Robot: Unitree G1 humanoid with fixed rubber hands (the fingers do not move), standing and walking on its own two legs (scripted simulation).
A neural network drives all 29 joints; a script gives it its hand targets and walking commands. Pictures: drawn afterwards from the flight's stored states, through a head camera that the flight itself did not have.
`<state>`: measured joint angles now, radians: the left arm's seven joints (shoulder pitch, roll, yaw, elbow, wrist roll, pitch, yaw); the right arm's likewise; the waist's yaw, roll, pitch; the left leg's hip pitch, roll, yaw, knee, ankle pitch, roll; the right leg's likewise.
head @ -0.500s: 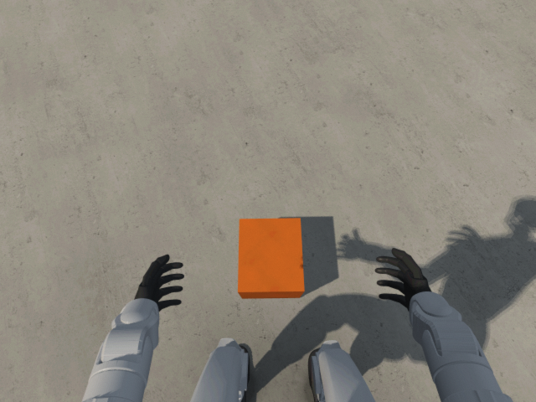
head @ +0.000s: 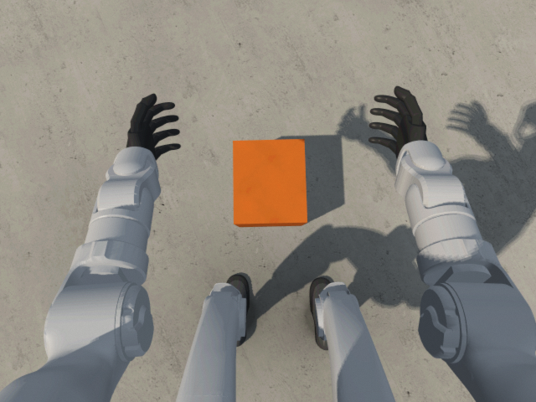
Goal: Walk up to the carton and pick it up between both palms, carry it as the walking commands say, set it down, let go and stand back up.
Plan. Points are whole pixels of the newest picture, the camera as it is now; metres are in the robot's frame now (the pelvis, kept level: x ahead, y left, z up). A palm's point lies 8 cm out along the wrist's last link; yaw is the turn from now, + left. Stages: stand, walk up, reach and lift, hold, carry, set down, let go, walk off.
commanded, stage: reach and lift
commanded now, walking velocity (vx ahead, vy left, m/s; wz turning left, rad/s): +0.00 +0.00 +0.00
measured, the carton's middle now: (269, 186) +0.49 +0.01 -0.58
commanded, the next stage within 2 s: none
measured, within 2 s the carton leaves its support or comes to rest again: neither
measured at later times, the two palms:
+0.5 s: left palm (162, 130) +0.51 +0.18 -0.16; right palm (395, 128) +0.50 -0.19 -0.15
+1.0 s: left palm (188, 161) +0.50 +0.18 -0.32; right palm (361, 158) +0.50 -0.18 -0.32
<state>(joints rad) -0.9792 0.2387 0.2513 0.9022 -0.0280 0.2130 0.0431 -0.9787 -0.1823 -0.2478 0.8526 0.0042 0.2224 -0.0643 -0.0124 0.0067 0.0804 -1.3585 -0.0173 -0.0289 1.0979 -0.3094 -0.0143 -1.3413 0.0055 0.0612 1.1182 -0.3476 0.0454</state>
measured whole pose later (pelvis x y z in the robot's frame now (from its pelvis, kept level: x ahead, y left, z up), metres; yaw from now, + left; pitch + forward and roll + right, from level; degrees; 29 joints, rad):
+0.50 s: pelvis +0.05 +0.00 -0.02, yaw -3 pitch +50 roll -1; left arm -0.92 0.17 0.37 0.87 0.07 0.02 -0.02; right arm -0.88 -0.12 -0.29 0.73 -0.07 0.06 -0.06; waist 0.03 0.00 -0.16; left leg -1.64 -0.01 -0.05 1.17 -0.37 -0.04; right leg -1.63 0.04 0.08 1.17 -0.37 0.03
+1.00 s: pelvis -0.04 +0.01 -0.18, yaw -2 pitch +40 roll -1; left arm -1.29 0.33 0.20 0.84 -0.09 0.18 0.09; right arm -1.28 -0.31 -0.15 0.79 0.14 0.19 -0.13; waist 0.02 -0.01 0.25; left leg -2.02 -0.05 -0.06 1.78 -0.46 -0.05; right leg -2.00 0.06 0.08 1.79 -0.49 0.08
